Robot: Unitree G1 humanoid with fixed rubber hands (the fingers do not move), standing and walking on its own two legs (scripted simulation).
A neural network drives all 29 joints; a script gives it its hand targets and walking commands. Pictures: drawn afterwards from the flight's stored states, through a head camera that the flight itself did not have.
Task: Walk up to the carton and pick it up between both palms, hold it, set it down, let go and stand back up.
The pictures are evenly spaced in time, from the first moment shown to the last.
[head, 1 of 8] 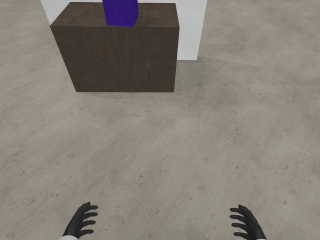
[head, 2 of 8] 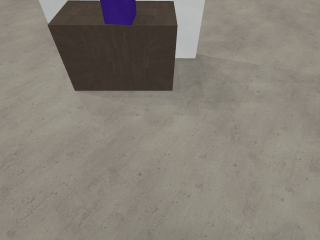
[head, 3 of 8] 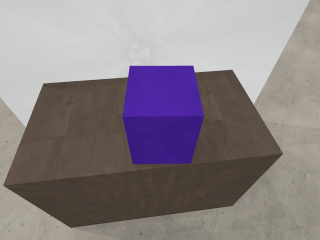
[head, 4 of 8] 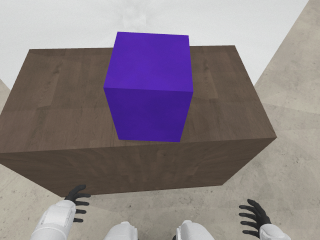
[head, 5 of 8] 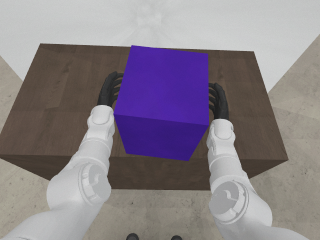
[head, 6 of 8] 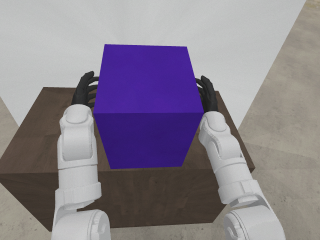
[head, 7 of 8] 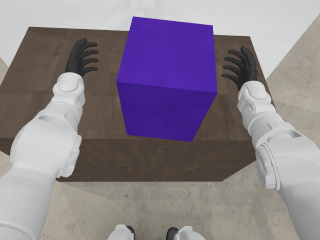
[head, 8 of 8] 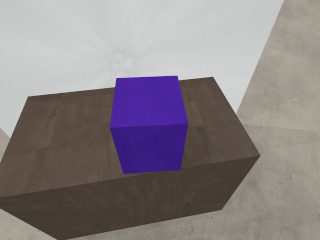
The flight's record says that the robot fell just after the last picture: no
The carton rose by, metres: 0.18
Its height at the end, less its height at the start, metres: +0.00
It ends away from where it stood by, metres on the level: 0.03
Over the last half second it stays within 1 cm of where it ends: yes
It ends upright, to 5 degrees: yes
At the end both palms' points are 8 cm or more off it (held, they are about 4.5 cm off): yes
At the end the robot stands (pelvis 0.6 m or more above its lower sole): yes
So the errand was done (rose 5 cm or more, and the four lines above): yes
